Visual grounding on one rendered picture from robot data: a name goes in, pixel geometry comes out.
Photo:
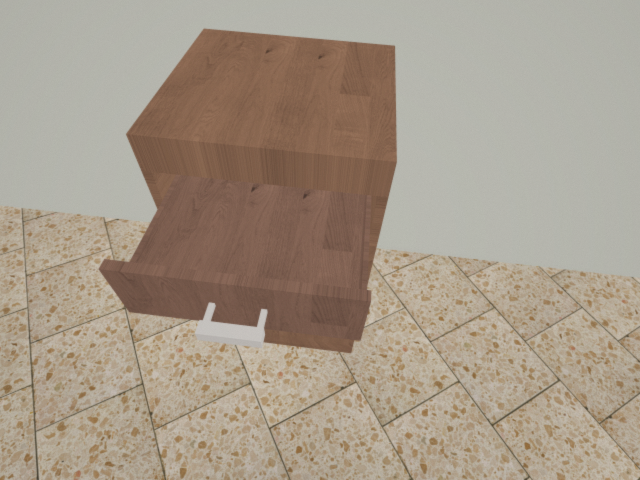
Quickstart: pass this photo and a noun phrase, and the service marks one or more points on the drawer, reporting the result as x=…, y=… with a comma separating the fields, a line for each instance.
x=300, y=253

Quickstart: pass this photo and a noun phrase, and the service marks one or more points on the handle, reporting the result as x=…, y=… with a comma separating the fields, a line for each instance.
x=208, y=330

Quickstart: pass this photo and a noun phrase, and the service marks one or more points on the cabinet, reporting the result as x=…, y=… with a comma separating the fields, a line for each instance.
x=279, y=110

